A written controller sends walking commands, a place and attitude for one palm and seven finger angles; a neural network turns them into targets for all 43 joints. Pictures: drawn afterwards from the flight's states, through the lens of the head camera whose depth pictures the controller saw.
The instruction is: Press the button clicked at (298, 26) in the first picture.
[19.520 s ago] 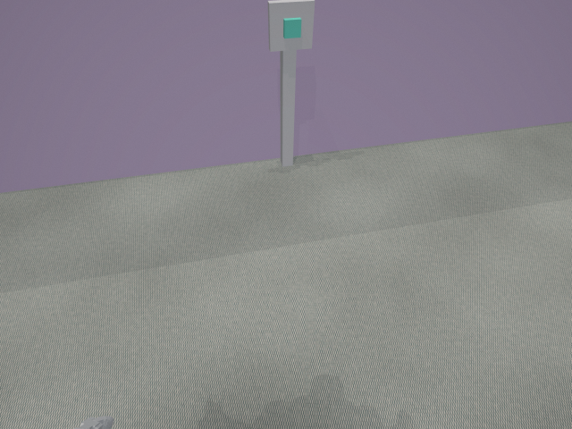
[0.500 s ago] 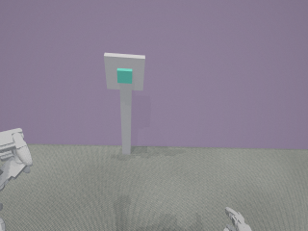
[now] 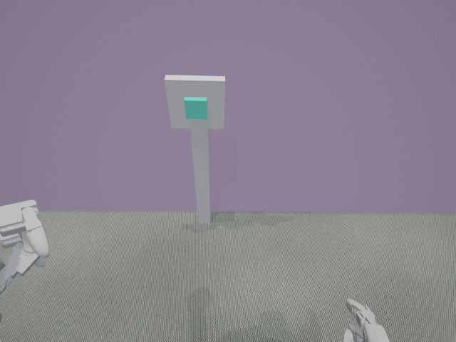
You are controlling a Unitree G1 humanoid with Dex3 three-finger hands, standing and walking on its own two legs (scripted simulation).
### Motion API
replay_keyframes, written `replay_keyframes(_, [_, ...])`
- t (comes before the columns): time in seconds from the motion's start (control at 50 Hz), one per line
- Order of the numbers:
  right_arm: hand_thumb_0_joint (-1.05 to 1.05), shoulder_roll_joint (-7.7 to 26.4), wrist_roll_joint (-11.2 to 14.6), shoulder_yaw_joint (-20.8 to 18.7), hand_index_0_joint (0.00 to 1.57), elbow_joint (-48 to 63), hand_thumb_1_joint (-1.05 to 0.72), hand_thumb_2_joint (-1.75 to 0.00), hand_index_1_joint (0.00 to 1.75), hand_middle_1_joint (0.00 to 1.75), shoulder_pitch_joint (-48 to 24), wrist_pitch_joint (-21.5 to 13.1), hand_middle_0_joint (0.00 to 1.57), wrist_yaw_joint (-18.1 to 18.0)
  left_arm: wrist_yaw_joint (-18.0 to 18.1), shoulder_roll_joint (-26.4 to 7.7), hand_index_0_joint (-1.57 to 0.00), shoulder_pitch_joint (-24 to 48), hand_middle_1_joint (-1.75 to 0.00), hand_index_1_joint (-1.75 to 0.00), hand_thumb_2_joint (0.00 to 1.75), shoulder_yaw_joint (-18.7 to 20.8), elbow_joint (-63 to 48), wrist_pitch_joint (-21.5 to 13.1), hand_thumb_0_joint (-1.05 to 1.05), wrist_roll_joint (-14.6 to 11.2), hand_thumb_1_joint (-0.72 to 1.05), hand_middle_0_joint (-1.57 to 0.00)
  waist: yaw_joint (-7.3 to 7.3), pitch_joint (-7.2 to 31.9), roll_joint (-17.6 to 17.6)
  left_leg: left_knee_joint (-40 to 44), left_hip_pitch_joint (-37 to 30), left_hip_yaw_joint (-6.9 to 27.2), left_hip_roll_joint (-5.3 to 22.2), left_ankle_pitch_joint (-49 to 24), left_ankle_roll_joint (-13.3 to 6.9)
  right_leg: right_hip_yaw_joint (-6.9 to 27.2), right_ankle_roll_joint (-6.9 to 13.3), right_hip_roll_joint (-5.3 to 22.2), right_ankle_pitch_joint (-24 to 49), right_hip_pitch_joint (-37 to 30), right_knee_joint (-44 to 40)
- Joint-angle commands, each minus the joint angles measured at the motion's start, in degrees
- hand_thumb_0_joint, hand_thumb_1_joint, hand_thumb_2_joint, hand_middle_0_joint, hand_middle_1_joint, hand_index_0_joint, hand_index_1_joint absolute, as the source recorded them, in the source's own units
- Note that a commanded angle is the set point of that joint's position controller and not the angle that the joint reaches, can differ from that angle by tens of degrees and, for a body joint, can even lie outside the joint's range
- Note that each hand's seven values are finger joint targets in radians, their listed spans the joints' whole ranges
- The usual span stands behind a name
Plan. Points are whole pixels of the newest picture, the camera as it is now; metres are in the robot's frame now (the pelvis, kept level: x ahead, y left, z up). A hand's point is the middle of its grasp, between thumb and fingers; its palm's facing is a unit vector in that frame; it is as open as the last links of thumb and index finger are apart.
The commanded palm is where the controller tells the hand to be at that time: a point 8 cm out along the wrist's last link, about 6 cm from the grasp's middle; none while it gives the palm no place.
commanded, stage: stop stepping back and stand still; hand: left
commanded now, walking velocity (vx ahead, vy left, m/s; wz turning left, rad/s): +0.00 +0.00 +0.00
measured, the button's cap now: (196, 107) +0.78 +0.13 -0.03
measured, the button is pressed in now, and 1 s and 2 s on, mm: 0 0 0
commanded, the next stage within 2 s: let the arm hang, fingers relaxed in 0.04 s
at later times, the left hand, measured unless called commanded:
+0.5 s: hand out of the picture +0.00 +0.21 -0.17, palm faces +0.06 -0.97 -0.23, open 3.6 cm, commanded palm none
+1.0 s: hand out of the picture -0.05 +0.18 -0.17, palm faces +0.06 -0.98 -0.17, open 7.3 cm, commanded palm none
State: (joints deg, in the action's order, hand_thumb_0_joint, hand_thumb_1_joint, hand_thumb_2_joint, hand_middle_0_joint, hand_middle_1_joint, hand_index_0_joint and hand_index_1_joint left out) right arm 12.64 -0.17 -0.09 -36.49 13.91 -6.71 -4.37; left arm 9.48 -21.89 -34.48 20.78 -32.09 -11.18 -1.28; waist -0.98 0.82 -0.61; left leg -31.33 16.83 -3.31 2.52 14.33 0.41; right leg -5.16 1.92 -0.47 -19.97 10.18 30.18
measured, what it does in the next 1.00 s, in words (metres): stands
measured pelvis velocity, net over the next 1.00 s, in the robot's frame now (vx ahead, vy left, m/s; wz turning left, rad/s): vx -0.02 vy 0.03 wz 0.02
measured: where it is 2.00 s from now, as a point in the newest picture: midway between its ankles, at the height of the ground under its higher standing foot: outside the picture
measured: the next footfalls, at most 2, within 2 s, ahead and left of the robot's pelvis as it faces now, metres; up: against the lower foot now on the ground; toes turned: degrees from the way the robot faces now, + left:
none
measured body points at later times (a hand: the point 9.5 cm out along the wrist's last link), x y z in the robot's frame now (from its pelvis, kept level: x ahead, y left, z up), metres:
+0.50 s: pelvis -0.02 +0.01 +0.00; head +0.01 +0.03 +0.45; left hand -0.01 +0.26 -0.16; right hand +0.03 -0.22 -0.14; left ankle +0.02 +0.12 -0.73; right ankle -0.04 -0.09 -0.73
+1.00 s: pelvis -0.02 +0.03 +0.01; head -0.02 +0.02 +0.46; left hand -0.05 +0.23 -0.15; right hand -0.05 -0.17 -0.16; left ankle +0.02 +0.12 -0.73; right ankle -0.04 -0.09 -0.73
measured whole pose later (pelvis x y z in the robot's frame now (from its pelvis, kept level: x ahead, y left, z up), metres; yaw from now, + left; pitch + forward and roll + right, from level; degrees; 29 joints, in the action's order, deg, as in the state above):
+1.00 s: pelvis -0.02 +0.03 +0.01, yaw +1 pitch -2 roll +0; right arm 5.4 -1.4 0.1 -65.4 18.0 0.9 -2.0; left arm 2.2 -5.8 -18.4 0.3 66.1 0.5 0.9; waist -0.6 -1.4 1.1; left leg -24.4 14.0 -3.7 -0.4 8.8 -2.2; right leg -5.3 -0.2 2.1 -15.4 8.1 25.2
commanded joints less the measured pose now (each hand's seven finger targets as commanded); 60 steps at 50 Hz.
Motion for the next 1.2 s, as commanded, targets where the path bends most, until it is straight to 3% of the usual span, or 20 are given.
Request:
replay_keyframes(0.0, [0.00,5.93,0.61,-2.39,0.20,9.35,-0.90,-0.90,0.30,0.30,-4.58,-2.62,0.20,0.78,0.66,-8.03,-1.30,-2.52,-1.50,-1.50,0.90,6.38,-10.60,-4.12,0.00,-1.25,0.90,-1.30,0.14,5.33,2.09,2.38,-2.45,3.98,3.28,-15.61,-1.61,7.87,-0.60,5.51,21.46,-2.26,-5.78])
replay_keyframes(0.1, [0.00,5.60,0.50,-2.07,0.20,10.26,-0.90,-0.90,0.30,0.30,-5.33,-1.66,0.20,0.61,0.69,-8.75,-1.30,-4.03,-1.50,-1.50,0.90,6.84,-11.30,-3.78,0.00,-1.81,0.90,-1.30,0.26,6.11,2.35,3.56,-4.35,3.92,3.26,-18.00,-1.58,6.90,-1.13,4.86,23.44,-1.95,-5.88])
replay_keyframes(0.12, [0.00,15.07,0.48,-4.81,0.20,-2.51,-0.90,-0.90,0.30,0.30,-9.54,-3.25,0.20,5.69,-7.40,-1.23,-1.30,5.47,-1.50,-1.50,0.90,-15.16,35.77,5.66,0.00,4.04,0.90,-1.30,-1.02,2.35,2.36,-4.29,0.04,4.16,4.42,-23.79,-1.71,3.00,-0.43,9.18,31.52,4.42,2.61])
replay_keyframes(0.14, [0.00,11.71,0.38,-4.88,0.20,-2.47,-0.90,-0.90,0.30,0.30,-4.13,0.15,0.20,5.30,-8.66,0.70,-1.26,5.34,-1.46,-1.46,0.90,-14.32,37.44,9.74,0.00,3.14,0.90,-1.26,-0.13,5.38,1.82,-2.94,-2.31,3.80,4.21,-22.22,-1.83,5.92,0.14,7.76,27.57,4.60,2.20])
replay_keyframes(0.16, [0.00,10.57,-0.20,-4.43,0.20,-2.63,-0.90,-0.90,0.30,0.30,-2.97,1.10,0.20,4.81,-8.99,2.44,-1.23,6.99,-1.42,-1.42,0.90,-15.43,39.78,10.35,0.00,3.39,0.90,-1.23,0.22,6.19,-1.03,-3.11,-1.59,4.59,4.84,-21.56,-2.75,4.88,0.08,7.11,24.73,4.45,2.85])
replay_keyframes(0.18, [0.00,10.09,-0.38,-3.51,0.20,-1.99,-0.90,-0.90,0.30,0.30,-2.68,2.40,0.20,4.54,-9.26,2.08,-1.19,9.00,-1.38,-1.38,0.90,-15.62,42.41,10.62,0.00,3.20,0.90,-1.19,0.63,5.33,-4.34,-2.20,0.50,6.07,5.01,-18.69,-3.74,4.45,0.01,6.99,22.51,3.28,1.84])
replay_keyframes(0.24, [0.00,9.38,-1.06,-2.61,0.20,-3.02,-0.90,-0.90,0.30,0.30,-4.02,4.58,0.20,4.09,-9.33,0.05,-1.08,15.53,-1.26,-1.26,0.90,-16.05,53.26,10.70,0.00,3.15,0.90,-1.08,0.50,3.64,-15.07,-3.59,0.19,5.43,1.97,-14.74,-3.00,6.37,1.87,9.68,25.81,2.81,-1.45])
replay_keyframes(0.28, [0.00,7.40,-1.58,-1.80,0.20,-5.81,-0.90,-0.90,0.30,0.30,-3.87,6.08,0.20,3.99,-8.77,1.27,-1.01,17.57,-1.18,-1.18,0.90,-17.14,61.61,11.48,0.00,2.67,0.90,-1.01,0.23,1.55,-8.83,-1.67,-1.85,5.18,1.42,-16.02,-2.40,6.14,2.38,9.94,22.26,4.04,-1.95])
replay_keyframes(0.34, [0.00,6.47,-1.67,-0.90,0.20,-10.51,-0.90,-0.90,0.30,0.30,-4.09,6.90,0.20,3.76,-8.24,1.90,-0.90,18.56,-1.06,-1.06,0.90,-18.11,72.42,11.86,0.00,2.19,0.90,-0.90,0.90,0.42,3.68,4.62,-1.84,7.51,3.02,-15.89,-2.92,5.35,0.47,6.93,12.21,1.09,-3.52])
replay_keyframes(0.44, [0.00,4.26,-1.36,-0.64,0.20,-17.10,-0.90,-0.90,0.30,0.30,-2.03,7.43,0.20,2.99,-8.21,3.78,-0.71,16.18,-0.86,-0.86,0.90,-18.57,85.28,11.67,0.00,1.74,0.90,-0.71,1.21,-1.61,11.22,9.51,-1.25,7.88,3.02,-3.43,-2.62,5.43,1.26,6.50,5.22,-0.98,-9.29])
replay_keyframes(0.5, [0.00,3.58,-1.13,-0.98,0.20,-19.83,-0.90,-0.90,0.30,0.30,0.64,7.60,0.20,2.66,-8.25,4.87,-0.60,15.40,-0.74,-0.74,0.90,-18.96,89.78,11.43,0.00,1.80,0.90,-0.60,0.84,-1.71,6.58,10.47,-2.93,7.89,3.39,-1.96,-2.76,5.04,1.37,6.53,5.11,-0.74,-11.34])
replay_keyframes(0.62, [0.00,2.37,-0.76,-0.99,0.20,-24.50,-0.90,-0.90,0.30,0.30,4.96,7.43,0.20,2.31,-7.90,6.38,-0.38,13.08,-0.50,-0.50,0.90,-19.76,95.74,11.15,0.00,1.69,0.90,-0.38,0.53,-3.77,0.95,11.99,-4.79,7.44,3.62,-2.27,-2.92,4.37,1.06,6.54,4.50,0.76,-12.35])
replay_keyframes(0.72, [0.00,0.72,-0.81,-0.91,0.20,-26.75,-0.90,-0.90,0.30,0.30,6.72,7.49,0.20,2.22,-7.51,7.84,-0.20,11.12,-0.30,-0.30,0.90,-19.88,98.05,11.24,0.00,1.69,0.90,-0.20,0.58,-6.00,0.43,12.91,-4.35,6.84,3.22,0.06,-2.78,4.15,0.85,6.57,2.06,2.40,-12.47])
replay_keyframes(0.94, [0.00,-1.75,-1.12,-1.05,0.20,-27.90,-0.90,-0.90,0.30,0.30,8.75,7.27,0.20,2.09,-7.03,10.38,-0.20,9.95,-0.30,-0.30,0.90,-19.37,98.14,11.35,0.00,1.99,0.90,-0.20,0.84,-8.95,2.03,14.85,-0.64,7.66,2.99,4.50,-2.90,4.23,0.56,5.82,0.74,3.83,-10.84])
replay_keyframes(1.18, [0.00,-2.61,-1.02,-1.10,0.20,-27.86,-0.90,-0.90,0.30,0.30,9.16,6.89,0.20,2.03,-6.94,10.68,-0.20,11.16,-0.30,-0.30,0.90,-19.00,97.29,10.84,0.00,1.87,0.90,-0.20,0.67,-7.70,0.76,12.46,-2.50,6.07,2.76,-2.31,-2.61,4.52,0.77,6.55,4.32,2.78,-11.37])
